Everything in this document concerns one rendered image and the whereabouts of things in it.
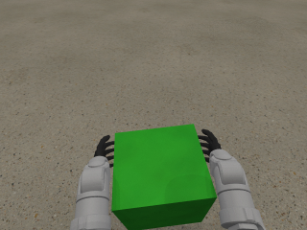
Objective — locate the robot left forearm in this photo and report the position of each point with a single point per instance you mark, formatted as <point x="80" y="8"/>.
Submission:
<point x="92" y="200"/>

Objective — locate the robot left hand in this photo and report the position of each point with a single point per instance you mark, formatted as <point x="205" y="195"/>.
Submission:
<point x="102" y="151"/>

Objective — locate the carton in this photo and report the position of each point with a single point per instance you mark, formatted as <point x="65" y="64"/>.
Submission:
<point x="160" y="178"/>

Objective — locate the robot right hand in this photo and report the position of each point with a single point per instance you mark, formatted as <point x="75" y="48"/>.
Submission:
<point x="212" y="143"/>

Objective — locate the robot right forearm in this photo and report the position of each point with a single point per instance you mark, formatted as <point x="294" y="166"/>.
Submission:
<point x="237" y="208"/>

